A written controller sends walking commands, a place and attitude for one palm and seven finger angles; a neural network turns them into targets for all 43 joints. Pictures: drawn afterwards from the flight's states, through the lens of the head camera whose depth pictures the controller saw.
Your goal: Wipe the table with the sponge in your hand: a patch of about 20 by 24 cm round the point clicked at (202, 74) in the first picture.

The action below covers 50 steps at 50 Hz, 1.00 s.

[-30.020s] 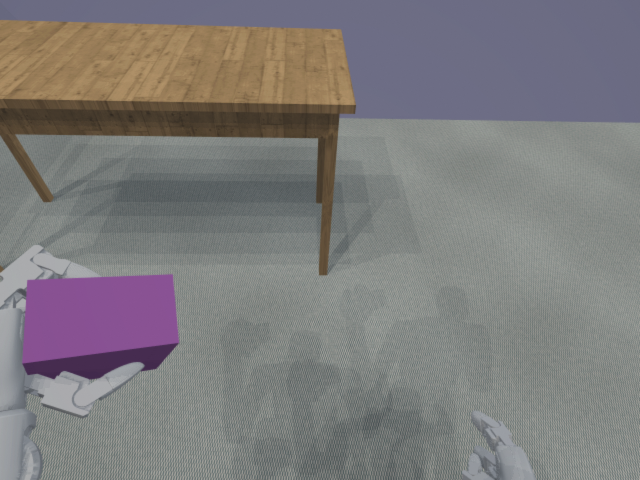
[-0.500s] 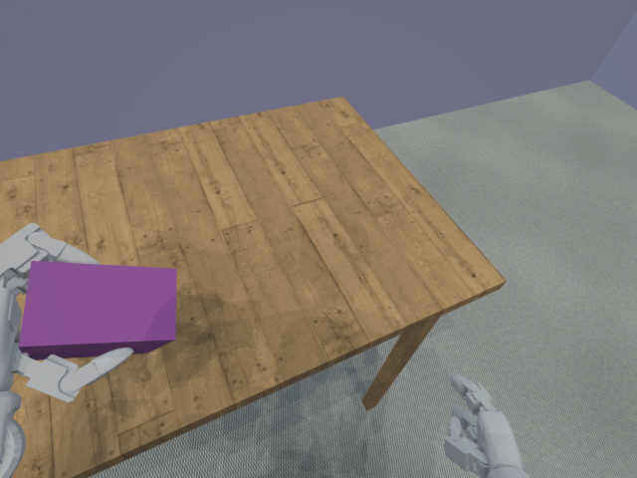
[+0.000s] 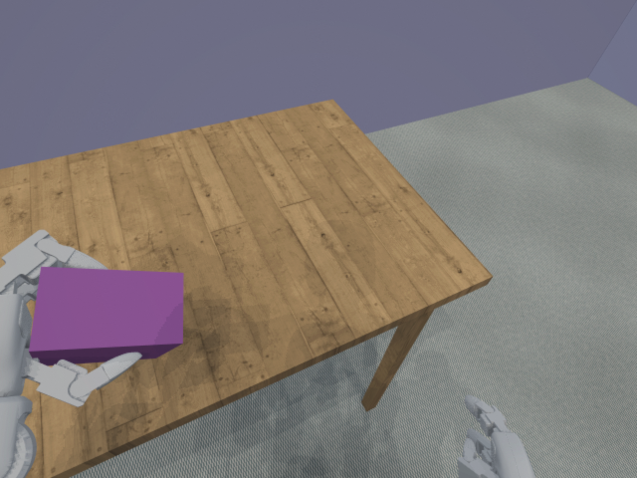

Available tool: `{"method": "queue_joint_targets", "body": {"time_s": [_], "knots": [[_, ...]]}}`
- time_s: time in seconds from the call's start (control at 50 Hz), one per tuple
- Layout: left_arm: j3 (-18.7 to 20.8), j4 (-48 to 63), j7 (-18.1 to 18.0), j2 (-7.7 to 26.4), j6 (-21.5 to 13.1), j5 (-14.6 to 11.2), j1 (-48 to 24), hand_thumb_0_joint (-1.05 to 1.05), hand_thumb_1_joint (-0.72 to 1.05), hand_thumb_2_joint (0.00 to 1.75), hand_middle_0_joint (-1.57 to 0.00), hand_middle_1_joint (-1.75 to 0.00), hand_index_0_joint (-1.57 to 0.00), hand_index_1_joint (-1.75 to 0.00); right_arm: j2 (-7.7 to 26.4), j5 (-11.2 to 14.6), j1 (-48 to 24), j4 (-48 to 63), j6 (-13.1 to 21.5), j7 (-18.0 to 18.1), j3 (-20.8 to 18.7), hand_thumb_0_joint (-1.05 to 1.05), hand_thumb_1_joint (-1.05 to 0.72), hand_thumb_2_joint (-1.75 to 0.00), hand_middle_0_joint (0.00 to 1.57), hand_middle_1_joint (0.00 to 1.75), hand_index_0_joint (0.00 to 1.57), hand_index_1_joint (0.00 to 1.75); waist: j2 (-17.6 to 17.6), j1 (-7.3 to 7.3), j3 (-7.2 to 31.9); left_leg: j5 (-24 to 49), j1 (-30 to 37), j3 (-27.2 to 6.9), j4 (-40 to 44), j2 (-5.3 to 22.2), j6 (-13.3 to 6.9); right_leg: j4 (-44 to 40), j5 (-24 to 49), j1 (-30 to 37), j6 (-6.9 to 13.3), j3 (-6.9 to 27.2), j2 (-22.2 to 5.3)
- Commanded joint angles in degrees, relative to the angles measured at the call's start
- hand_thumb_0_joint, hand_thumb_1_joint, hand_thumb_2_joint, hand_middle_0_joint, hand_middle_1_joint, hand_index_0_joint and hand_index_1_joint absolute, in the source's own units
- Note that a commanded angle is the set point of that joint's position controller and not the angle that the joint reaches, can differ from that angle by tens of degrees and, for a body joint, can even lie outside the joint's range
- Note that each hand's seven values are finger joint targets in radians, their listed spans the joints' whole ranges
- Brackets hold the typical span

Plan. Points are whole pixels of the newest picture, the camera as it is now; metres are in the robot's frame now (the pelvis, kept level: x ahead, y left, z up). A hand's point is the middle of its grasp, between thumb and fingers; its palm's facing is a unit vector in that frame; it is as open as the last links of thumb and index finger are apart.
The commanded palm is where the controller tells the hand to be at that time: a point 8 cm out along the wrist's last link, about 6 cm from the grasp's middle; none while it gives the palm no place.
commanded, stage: shuffle to correct the standing spot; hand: left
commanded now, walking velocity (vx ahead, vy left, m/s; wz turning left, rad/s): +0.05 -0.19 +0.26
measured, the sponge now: (128, 320) +0.23 +0.21 +0.13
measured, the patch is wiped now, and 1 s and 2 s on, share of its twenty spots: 0.00 0.00 0.00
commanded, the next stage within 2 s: come to a stop and stand still in 0.74 s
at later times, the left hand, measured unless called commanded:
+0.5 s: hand (145, 309) +0.23 +0.19 +0.16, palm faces +0.37 -0.85 -0.38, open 10.4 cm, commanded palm +0.17 +0.22 +0.17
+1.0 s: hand (186, 315) +0.23 +0.15 +0.16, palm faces +0.40 -0.82 -0.41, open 10.4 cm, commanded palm +0.17 +0.18 +0.17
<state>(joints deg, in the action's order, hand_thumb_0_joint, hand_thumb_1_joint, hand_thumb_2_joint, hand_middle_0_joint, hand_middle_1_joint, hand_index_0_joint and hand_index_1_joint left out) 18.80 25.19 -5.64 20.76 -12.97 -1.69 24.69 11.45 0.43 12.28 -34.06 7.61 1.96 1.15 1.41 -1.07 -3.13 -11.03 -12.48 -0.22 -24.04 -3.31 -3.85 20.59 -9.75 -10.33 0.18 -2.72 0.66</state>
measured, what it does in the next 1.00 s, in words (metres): shifts its weight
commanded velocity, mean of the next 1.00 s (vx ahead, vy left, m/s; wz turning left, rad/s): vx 0.02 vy -0.15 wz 0.05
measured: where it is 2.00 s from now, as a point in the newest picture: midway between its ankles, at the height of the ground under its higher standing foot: outside the picture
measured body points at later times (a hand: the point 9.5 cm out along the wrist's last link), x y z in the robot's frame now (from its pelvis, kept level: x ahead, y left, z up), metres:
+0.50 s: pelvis +0.01 -0.06 +0.00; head +0.04 -0.05 +0.45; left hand +0.20 +0.23 +0.18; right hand +0.21 -0.28 -0.08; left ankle +0.02 +0.07 -0.74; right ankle +0.01 -0.12 -0.74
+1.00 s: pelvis +0.02 -0.10 -0.01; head +0.05 -0.10 +0.44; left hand +0.20 +0.19 +0.18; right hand +0.20 -0.33 -0.10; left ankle +0.02 +0.06 -0.74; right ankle +0.01 -0.12 -0.74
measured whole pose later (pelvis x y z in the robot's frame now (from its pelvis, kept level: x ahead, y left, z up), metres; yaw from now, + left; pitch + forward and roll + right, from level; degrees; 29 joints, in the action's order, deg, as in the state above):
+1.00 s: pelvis +0.02 -0.10 -0.01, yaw +3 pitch -1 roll +0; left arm 20.8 28.9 -6.8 22.0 -8.3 -4.6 27.3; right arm 12.7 1.3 11.0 -33.6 2.6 2.0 -0.7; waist 0.2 -0.1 -4.1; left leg -14.7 -13.5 -0.9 -30.2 3.6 0.7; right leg 23.8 -14.6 -9.1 6.0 -8.0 6.5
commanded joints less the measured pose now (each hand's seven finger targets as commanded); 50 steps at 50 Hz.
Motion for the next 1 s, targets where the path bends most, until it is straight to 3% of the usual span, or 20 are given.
{"method": "queue_joint_targets", "body": {"time_s": [0.0, 0.18, 0.22, 0.26, 0.28, 0.36, 0.38, 0.46, 0.48, 0.56, 0.58, 0.66, 0.68, 0.74, 0.76, 0.78, 0.82, 0.86, 0.88, 0.98], "knots": [[7.29, 14.27, -1.17, 10.27, -3.86, -1.54, -4.59, 0.0, 0.1, 1.3, -1.2, -1.6, -1.2, -1.6, 7.23, 0.12, -5.63, 9.02, 3.21, 0.46, -3.05, 0.0, -0.9, -0.9, 0.2, 0.3, 0.2, 0.3, -6.32, 0.13, 8.58, 3.07, -1.76, -8.5, 8.16, 7.75, 4.35, -0.88, 2.34, 6.36, 0.61, 2.71, -2.26], [5.78, 13.21, -0.72, 8.56, -2.42, -2.5, -1.94, 0.0, 0.1, 1.3, -1.2, -1.6, -1.2, -1.6, 7.12, -0.05, -5.4, 8.74, 1.72, 0.04, -2.96, 0.0, -0.9, -0.9, 0.2, 0.3, 0.2, 0.3, -5.88, 0.41, 9.62, 11.36, 1.41, -7.98, 6.72, 8.28, 4.85, -1.77, 4.0, 5.21, 0.74, 1.33, -2.08], [6.97, 14.37, -0.81, 10.09, -2.02, -2.55, -2.88, 0.0, 0.1, 1.3, -1.2, -1.6, -1.2, -1.6, 7.25, 0.08, -5.46, 9.22, 1.55, 0.12, -3.34, 0.0, -0.9, -0.9, 0.2, 0.3, 0.2, 0.3, -5.01, 0.34, 10.39, 13.31, 2.04, -7.66, 5.6, 8.73, 4.84, -1.61, 5.58, 6.05, 0.88, 1.81, -2.61], [8.18, 14.54, -1.06, 11.19, -1.58, -2.56, -2.6, 0.0, 0.1, 1.3, -1.2, -1.6, -1.2, -1.6, 6.86, 0.39, -6.79, 9.2, 1.48, 0.13, -3.04, 0.0, -0.9, -0.9, 0.2, 0.3, 0.2, 0.3, -4.57, 0.32, 10.24, 11.21, 2.36, -6.69, 5.01, 8.51, 4.3, -2.16, 5.38, 5.28, 0.72, 2.11, -2.46], [5.76, 14.13, -0.74, 8.67, -1.38, -3.0, -3.22, 0.0, 0.1, 1.3, -1.2, -1.6, -1.2, -1.6, 6.92, 0.08, -5.88, 9.21, 1.09, 0.16, -2.93, 0.0, -0.9, -0.9, 0.2, 0.3, 0.2, 0.3, -4.34, 0.56, 9.98, 10.2, 1.83, -6.75, 5.17, 8.53, 3.93, -2.27, 5.09, 5.19, 0.89, 1.9, -2.52], [8.15, 15.93, -1.24, 11.36, -0.86, -2.92, -4.45, 0.0, 0.1, 1.3, -1.2, -1.6, -1.2, -1.6, 6.86, 0.54, -7.31, 9.45, 1.24, 0.21, -3.31, 0.0, -0.9, -0.9, 0.2, 0.3, 0.2, 0.3, -5.96, 0.43, 10.52, 9.68, 2.79, -5.74, 3.15, 8.84, 2.97, -1.97, 6.09, 4.3, 0.86, 3.17, -2.77], [6.47, 15.51, -0.96, 9.64, -0.75, -3.32, -4.39, 0.0, 0.1, 1.3, -1.2, -1.6, -1.2, -1.6, 6.85, 0.08, -6.37, 9.53, 0.88, 0.29, -3.14, 0.0, -0.9, -0.9, 0.2, 0.3, 0.2, 0.3, -5.97, 0.56, 10.43, 9.49, 1.86, -5.95, 3.02, 9.0, 2.74, -1.99, 6.22, 4.76, 0.98, 2.81, -3.0], [8.45, 15.46, -1.16, 11.36, 0.2, -3.57, -3.12, 0.0, 0.1, 1.3, -1.2, -1.6, -1.2, -1.6, 6.98, 0.56, -7.17, 9.74, 0.74, 0.23, -3.63, 0.0, -0.9, -0.9, 0.2, 0.3, 0.2, 0.3, -5.35, 0.54, 10.68, 10.05, 2.1, -4.81, 0.6, 8.93, 2.46, -1.8, 8.17, 4.4, 1.2, 4.12, -3.58], [6.9, 14.77, -0.9, 9.6, 0.33, -3.83, -2.68, 0.0, 0.1, 1.3, -1.2, -1.6, -1.2, -1.6, 7.0, 0.21, -6.1, 9.79, 0.35, 0.18, -3.53, 0.0, -0.9, -0.9, 0.2, 0.3, 0.2, 0.3, -4.43, 0.69, 10.72, 9.72, 1.05, -4.59, 0.02, 8.88, 2.37, -1.73, 8.22, 5.01, 1.37, 3.6, -3.89], [8.96, 15.08, -1.13, 11.36, 1.16, -4.28, -0.94, 0.0, 0.1, 1.3, -1.2, -1.6, -1.2, -1.6, 7.03, 0.94, -6.99, 10.06, 0.09, 0.15, -3.9, 0.0, -0.9, -0.9, 0.2, 0.3, 0.2, 0.3, -3.21, 0.79, 10.5, 7.68, 0.77, -3.07, -3.13, 8.03, 2.39, -2.02, 9.1, 3.68, 1.84, 5.68, -5.65], [7.15, 14.46, -0.88, 9.36, 1.29, -4.6, -0.59, 0.0, 0.1, 1.3, -1.2, -1.6, -1.2, -1.6, 6.99, 0.59, -5.9, 10.12, -0.3, 0.11, -3.73, 0.0, -0.9, -0.9, 0.2, 0.3, 0.2, 0.3, -2.1, 0.98, 10.45, 6.81, 0.14, -2.68, -4.33, 7.75, 2.27, -2.26, 8.48, 3.7, 2.03, 5.67, -6.3], [9.52, 16.33, -1.41, 11.84, 1.66, -4.85, -0.8, 0.0, 0.1, 1.3, -1.2, -1.6, -1.2, -1.6, 6.81, 1.3, -6.89, 9.94, -0.79, 0.15, -3.94, 0.0, -0.9, -0.9, 0.2, 0.3, 0.2, 0.3, 0.21, 1.12, 9.45, 2.09, -1.14, -0.7, -9.86, 6.09, 2.51, -4.06, 8.85, 1.44, 2.48, 9.62, -9.93], [8.11, 16.02, -1.39, 10.32, 1.59, -5.09, -0.61, 0.0, 0.1, 1.3, -1.2, -1.6, -1.2, -1.6, 6.65, 0.98, -6.1, 9.83, -0.95, 0.13, -3.63, 0.0, -0.9, -0.9, 0.2, 0.3, 0.2, 0.3, 0.88, 1.31, 9.71, 1.89, -1.72, -0.44, -10.35, 6.06, 2.37, -4.02, 8.02, 2.31, 2.75, 8.54, -10.34], [10.19, 17.92, -1.51, 12.47, 1.47, -5.14, 0.37, 0.0, 0.1, 1.3, -1.2, -1.6, -1.2, -1.6, 6.82, 0.84, -6.66, 10.37, -0.89, 0.56, -3.8, 0.0, -0.9, -0.9, 0.2, 0.3, 0.2, 0.3, -0.13, 0.86, 8.96, 2.24, -1.15, 0.04, -8.68, 6.83, 2.02, -3.36, 9.48, 2.08, 0.87, 7.27, -9.91], [10.79, 18.08, -1.87, 13.2, 1.44, -4.98, 1.63, 0.0, 0.1, 1.3, -1.2, -1.6, -1.2, -1.6, 6.94, 1.07, -7.71, 9.98, -0.99, 0.64, -3.68, 0.0, -0.9, -0.9, 0.2, 0.3, 0.2, 0.3, -3.37, 0.81, 8.41, 4.16, 0.4, -0.41, -6.79, 7.6, 1.67, -2.7, 8.54, 0.38, 0.44, 6.75, -9.35], [9.54, 18.4, -1.64, 11.56, 1.33, -5.01, 2.38, 0.0, 0.1, 1.3, -1.2, -1.6, -1.2, -1.6, 6.76, 0.59, -6.87, 10.09, -1.34, 0.78, -3.54, 0.0, -0.9, -0.9, 0.2, 0.3, 0.2, 0.3, -3.63, 0.78, 8.74, 6.42, 0.81, -0.47, -5.35, 8.82, 1.27, -1.67, 9.77, 1.34, -0.82, 5.3, -8.09], [10.53, 19.57, -1.41, 12.95, 1.13, -4.86, 0.42, 0.0, 0.1, 1.3, -1.2, -1.6, -1.2, -1.6, 7.56, 0.45, -6.32, 10.27, -1.4, 0.93, -4.09, 0.0, -0.9, -0.9, 0.2, 0.3, 0.2, 0.3, -5.38, 0.76, 8.68, 10.15, 0.72, -1.26, -3.84, 10.46, 0.99, -0.18, 13.56, 2.8, -3.55, 4.34, -5.98], [10.77, 18.8, -1.9, 13.02, 1.1, -4.18, -0.1, 0.0, 0.1, 1.3, -1.2, -1.6, -1.2, -1.6, 7.35, 0.77, -7.01, 9.56, -1.49, 0.76, -3.98, 0.0, -0.9, -0.9, 0.2, 0.3, 0.2, 0.3, -6.53, 0.78, 9.76, 12.13, 0.72, -0.27, -5.58, 9.52, 1.0, -0.05, 18.82, 5.43, -4.34, 5.09, -6.55], [8.88, 16.95, -1.88, 10.65, 1.18, -4.08, -0.15, 0.0, 0.1, 1.3, -1.2, -1.6, -1.2, -1.6, 7.12, 0.72, -6.45, 9.61, -1.54, 0.57, -3.76, 0.0, -0.9, -0.9, 0.2, 0.3, 0.2, 0.3, -5.3, 0.97, 9.78, 11.51, 0.35, -0.27, -6.25, 8.66, 1.18, -0.64, 19.77, 6.3, -4.3, 5.33, -6.76], [7.18, 13.25, -2.47, 8.63, 1.33, -3.17, 1.26, 0.0, 0.1, 1.3, -1.2, -1.6, -1.2, -1.6, 7.05, 1.12, -7.02, 9.35, -1.99, 0.09, -3.36, 0.0, -0.9, -0.9, 0.2, 0.3, 0.2, 0.3, -0.29, 0.48, 10.03, 7.13, -0.94, -0.09, -6.74, 6.38, 1.27, -2.26, 25.41, 9.47, -6.21, 6.67, -9.1]]}}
